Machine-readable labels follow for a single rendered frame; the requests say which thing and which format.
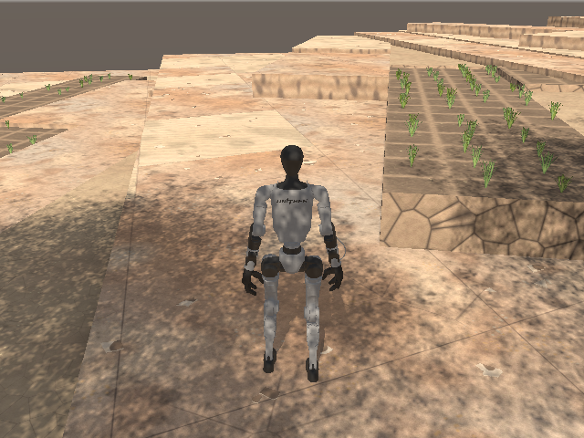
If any right robot forearm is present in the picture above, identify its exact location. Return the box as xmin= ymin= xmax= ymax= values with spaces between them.
xmin=324 ymin=222 xmax=341 ymax=267

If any robot left upper arm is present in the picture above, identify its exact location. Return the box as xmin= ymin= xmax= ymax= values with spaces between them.
xmin=252 ymin=184 xmax=273 ymax=237

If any left robot forearm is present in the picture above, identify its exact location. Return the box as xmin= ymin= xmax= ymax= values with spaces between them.
xmin=244 ymin=223 xmax=262 ymax=271

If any left robot hand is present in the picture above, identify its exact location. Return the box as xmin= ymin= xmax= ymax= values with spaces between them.
xmin=242 ymin=269 xmax=264 ymax=296

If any robot head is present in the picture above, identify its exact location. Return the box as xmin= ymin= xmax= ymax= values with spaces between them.
xmin=276 ymin=145 xmax=308 ymax=190

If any robot right upper arm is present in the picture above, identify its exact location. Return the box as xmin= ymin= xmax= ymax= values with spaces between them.
xmin=311 ymin=184 xmax=333 ymax=235

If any robot left shin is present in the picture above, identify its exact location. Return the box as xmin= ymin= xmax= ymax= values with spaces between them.
xmin=264 ymin=299 xmax=276 ymax=360

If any right robot hand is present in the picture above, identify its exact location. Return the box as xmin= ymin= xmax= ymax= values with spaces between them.
xmin=322 ymin=265 xmax=343 ymax=291

